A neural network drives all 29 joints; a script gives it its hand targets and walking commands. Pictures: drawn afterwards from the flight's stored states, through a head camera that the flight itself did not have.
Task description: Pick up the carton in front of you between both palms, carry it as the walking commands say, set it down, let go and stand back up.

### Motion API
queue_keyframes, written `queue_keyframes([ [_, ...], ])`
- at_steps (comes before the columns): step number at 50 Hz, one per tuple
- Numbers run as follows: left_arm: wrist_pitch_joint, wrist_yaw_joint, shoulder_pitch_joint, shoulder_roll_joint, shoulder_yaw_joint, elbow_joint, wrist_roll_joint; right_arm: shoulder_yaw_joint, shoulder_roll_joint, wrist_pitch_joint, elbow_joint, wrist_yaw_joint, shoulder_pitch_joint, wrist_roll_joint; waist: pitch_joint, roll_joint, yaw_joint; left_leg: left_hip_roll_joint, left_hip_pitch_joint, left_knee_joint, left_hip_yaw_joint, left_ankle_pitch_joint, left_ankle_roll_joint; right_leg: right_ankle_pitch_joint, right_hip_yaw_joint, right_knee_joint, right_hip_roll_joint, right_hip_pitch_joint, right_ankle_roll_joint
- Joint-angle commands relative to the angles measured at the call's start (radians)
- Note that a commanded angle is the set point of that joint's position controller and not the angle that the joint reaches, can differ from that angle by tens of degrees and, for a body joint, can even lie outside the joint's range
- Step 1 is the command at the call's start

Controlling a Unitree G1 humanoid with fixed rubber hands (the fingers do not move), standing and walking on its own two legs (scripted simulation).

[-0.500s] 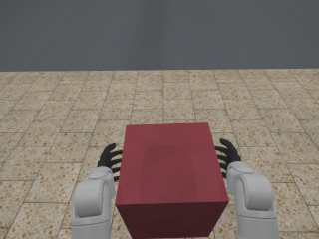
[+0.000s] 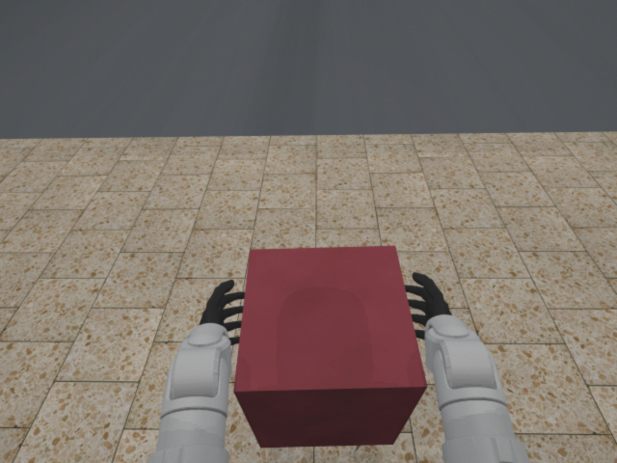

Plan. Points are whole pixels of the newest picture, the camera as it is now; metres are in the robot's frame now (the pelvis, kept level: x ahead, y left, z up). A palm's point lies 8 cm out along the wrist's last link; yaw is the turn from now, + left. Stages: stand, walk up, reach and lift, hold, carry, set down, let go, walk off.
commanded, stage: carry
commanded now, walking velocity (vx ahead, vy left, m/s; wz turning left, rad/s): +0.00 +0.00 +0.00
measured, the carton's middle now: (324, 351) +0.29 +0.00 -0.05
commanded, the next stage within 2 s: hold in 0.32 s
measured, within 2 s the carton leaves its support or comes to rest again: neither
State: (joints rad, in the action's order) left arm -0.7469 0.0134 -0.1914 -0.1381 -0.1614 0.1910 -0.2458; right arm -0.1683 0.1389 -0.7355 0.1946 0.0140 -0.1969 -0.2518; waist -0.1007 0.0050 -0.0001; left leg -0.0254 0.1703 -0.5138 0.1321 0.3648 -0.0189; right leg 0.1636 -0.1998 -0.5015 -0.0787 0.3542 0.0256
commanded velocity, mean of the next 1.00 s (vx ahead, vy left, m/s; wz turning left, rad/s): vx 0.00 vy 0.00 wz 0.00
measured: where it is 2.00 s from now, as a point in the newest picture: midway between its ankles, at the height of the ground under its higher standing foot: outside the picture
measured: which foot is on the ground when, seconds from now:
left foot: down 0.00-1.00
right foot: down 0.00-1.00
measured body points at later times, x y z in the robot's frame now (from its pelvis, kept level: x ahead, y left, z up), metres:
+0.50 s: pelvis -0.02 +0.00 +0.01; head -0.03 -0.01 +0.46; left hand +0.26 +0.17 +0.03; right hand +0.28 -0.14 +0.03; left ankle -0.06 +0.10 -0.73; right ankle +0.06 -0.12 -0.73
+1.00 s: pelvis -0.05 -0.04 -0.01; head -0.02 -0.05 +0.43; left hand +0.27 +0.18 +0.00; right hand +0.32 -0.11 +0.00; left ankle -0.06 +0.10 -0.73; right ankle +0.06 -0.11 -0.73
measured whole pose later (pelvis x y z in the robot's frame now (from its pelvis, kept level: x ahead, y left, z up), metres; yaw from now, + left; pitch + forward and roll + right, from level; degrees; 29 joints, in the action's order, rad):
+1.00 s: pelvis -0.05 -0.04 -0.01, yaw +10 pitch -4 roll +0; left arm -0.45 -0.10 -0.58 -0.14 -0.54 0.65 -0.45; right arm -0.50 0.23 -0.53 0.53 0.03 -0.57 -0.41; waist 0.12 0.04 0.00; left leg 0.02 0.27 -0.69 -0.08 0.36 -0.03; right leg 0.19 0.00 -0.61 0.05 0.36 0.03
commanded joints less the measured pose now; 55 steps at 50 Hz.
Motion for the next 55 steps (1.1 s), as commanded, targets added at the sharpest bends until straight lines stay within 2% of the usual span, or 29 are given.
queue_keyframes([
  [1,0.106,-0.204,-0.488,-0.868,0.486,-0.050,0.215,0.495,0.871,0.094,-0.033,-0.209,-0.469,0.217,-0.195,-0.003,0.001,-0.120,0.086,0.117,-0.101,-0.148,-0.014,-0.119,0.124,0.051,-0.096,-0.195,0.004],
  [4,0.114,-0.210,-0.484,-0.897,0.508,-0.053,0.225,0.521,0.902,0.101,-0.037,-0.215,-0.463,0.228,-0.221,-0.005,0.002,-0.119,0.072,0.101,-0.100,-0.180,-0.016,-0.150,0.123,0.044,-0.100,-0.202,0.007],
  [8,0.076,-0.211,-0.445,-0.907,0.561,-0.109,0.259,0.574,0.913,0.062,-0.095,-0.215,-0.424,0.265,-0.242,-0.006,0.003,-0.120,0.060,0.080,-0.098,-0.225,-0.015,-0.194,0.122,0.033,-0.105,-0.205,0.009],
  [16,0.046,-0.208,-0.434,-0.877,0.557,-0.135,0.261,0.566,0.883,0.030,-0.116,-0.211,-0.409,0.262,-0.210,-0.002,0.003,-0.122,0.078,0.085,-0.102,-0.220,-0.015,-0.179,0.123,0.033,-0.102,-0.186,0.005],
  [17,0.058,-0.212,-0.351,-0.905,0.527,-0.093,0.249,0.558,0.896,0.031,-0.146,-0.210,-0.310,0.270,-0.082,0.109,-0.006,0.061,0.147,0.180,-0.253,-0.493,-0.017,-0.371,0.255,0.051,0.166,-0.526,0.026],
  [18,0.088,-0.197,-0.379,-0.888,0.529,-0.126,0.234,0.561,0.862,0.049,-0.184,-0.202,-0.345,0.262,-0.134,0.098,-0.014,0.057,0.181,0.163,-0.274,-0.551,-0.009,-0.446,0.302,0.044,0.143,-0.605,0.037],
  [19,0.092,-0.192,-0.352,-0.856,0.508,-0.125,0.218,0.552,0.849,0.048,-0.192,-0.196,-0.345,0.247,-0.145,0.020,0.000,0.063,0.072,0.165,-0.271,-0.512,-0.021,-0.422,0.303,0.066,0.137,-0.544,0.018],
  [20,0.095,-0.186,-0.346,-0.856,0.484,-0.115,0.202,0.564,0.844,0.049,-0.197,-0.201,-0.365,0.251,-0.112,0.052,-0.021,0.072,0.036,0.180,-0.266,-0.458,-0.020,-0.397,0.294,0.069,0.141,-0.508,0.005],
  [21,0.100,-0.183,-0.365,-0.858,0.485,-0.109,0.215,0.577,0.844,0.053,-0.186,-0.198,-0.373,0.252,-0.118,0.036,-0.020,0.070,0.074,0.186,-0.269,-0.466,-0.016,-0.396,0.289,0.063,0.151,-0.567,0.004],
  [23,0.108,-0.178,-0.359,-0.836,0.501,-0.121,0.226,0.568,0.827,0.061,-0.186,-0.185,-0.334,0.248,-0.116,0.020,-0.010,0.072,0.054,0.189,-0.268,-0.493,-0.010,-0.393,0.290,0.074,0.162,-0.567,0.000],
  [24,0.112,-0.174,-0.358,-0.832,0.489,-0.114,0.221,0.557,0.811,0.063,-0.193,-0.183,-0.338,0.241,-0.107,0.042,-0.010,0.074,0.024,0.205,-0.266,-0.421,-0.012,-0.350,0.283,0.080,0.162,-0.547,-0.004],
  [26,0.111,-0.180,-0.380,-0.825,0.493,-0.108,0.220,0.562,0.820,0.064,-0.184,-0.183,-0.352,0.239,-0.099,0.009,-0.004,0.072,0.017,0.200,-0.261,-0.415,-0.010,-0.305,0.276,0.090,0.168,-0.523,-0.010],
  [29,0.114,-0.192,-0.421,-0.827,0.516,-0.104,0.241,0.544,0.820,0.067,-0.155,-0.175,-0.337,0.221,-0.070,0.021,0.019,0.061,0.099,0.221,-0.263,-0.309,-0.012,-0.244,0.270,0.087,0.173,-0.567,-0.006],
  [33,0.123,-0.201,-0.452,-0.831,0.511,-0.078,0.242,0.534,0.830,0.069,-0.131,-0.178,-0.367,0.216,-0.032,0.039,0.020,0.047,0.212,0.249,-0.273,-0.164,-0.031,-0.194,0.265,0.070,0.173,-0.625,-0.010],
  [36,0.145,-0.209,-0.541,-0.816,0.446,0.006,0.207,0.491,0.845,0.077,-0.071,-0.184,-0.478,0.205,0.014,0.053,0.005,0.040,0.299,0.263,-0.269,0.022,-0.056,-0.069,0.261,0.049,0.170,-0.626,-0.018],
  [37,0.158,-0.216,-0.580,-0.815,0.425,0.044,0.194,0.476,0.867,0.083,-0.033,-0.188,-0.518,0.201,0.030,0.035,0.004,0.041,0.324,0.247,-0.264,0.049,-0.061,-0.023,0.265,0.047,0.166,-0.604,-0.019],
  [38,0.173,-0.225,-0.617,-0.822,0.393,0.091,0.174,0.457,0.889,0.090,0.003,-0.196,-0.570,0.197,0.018,0.045,-0.005,0.042,0.323,0.236,-0.259,0.093,-0.069,0.039,0.271,0.042,0.164,-0.592,-0.024],
  [40,0.206,-0.249,-0.699,-0.827,0.329,0.188,0.131,0.411,0.945,0.108,0.097,-0.208,-0.649,0.179,0.013,0.015,-0.006,0.058,0.283,0.173,-0.243,0.082,-0.072,0.136,0.296,0.051,0.151,-0.501,-0.031],
  [42,0.246,-0.269,-0.815,-0.826,0.256,0.287,0.095,0.357,0.982,0.131,0.213,-0.210,-0.745,0.150,-0.017,-0.009,-0.014,0.068,0.326,0.133,-0.234,0.141,-0.076,0.229,0.310,0.042,0.146,-0.502,-0.039],
  [45,0.294,-0.278,-0.886,-0.766,0.089,0.432,-0.002,0.215,0.964,0.172,0.356,-0.187,-0.816,0.081,0.013,-0.027,-0.023,0.085,0.366,0.043,-0.226,0.131,-0.077,0.309,0.350,0.033,0.134,-0.420,-0.041],
  [47,0.314,-0.269,-0.898,-0.697,-0.020,0.497,-0.069,0.101,0.910,0.199,0.423,-0.159,-0.823,0.023,0.028,-0.038,-0.021,0.094,0.398,-0.008,-0.222,0.110,-0.071,0.316,0.358,0.019,0.130,-0.361,-0.041],
  [50,0.354,-0.258,-0.893,-0.588,-0.130,0.539,-0.146,-0.051,0.792,0.252,0.462,-0.115,-0.796,-0.056,0.019,-0.032,-0.004,0.104,0.489,-0.071,-0.216,0.072,-0.063,0.248,0.349,-0.036,0.133,-0.265,-0.041],
  [52,0.397,-0.256,-0.895,-0.536,-0.145,0.542,-0.156,-0.091,0.733,0.304,0.454,-0.089,-0.777,-0.082,-0.023,-0.026,0.011,0.114,0.551,-0.116,-0.209,0.041,-0.056,0.179,0.338,-0.085,0.139,-0.200,-0.039],
  [55,0.476,-0.262,-0.908,-0.526,-0.098,0.550,-0.124,-0.074,0.709,0.397,0.435,-0.064,-0.782,-0.085,-0.127,-0.014,0.028,0.133,0.653,-0.191,-0.199,-0.005,-0.041,0.046,0.330,-0.170,0.151,-0.141,-0.034],
])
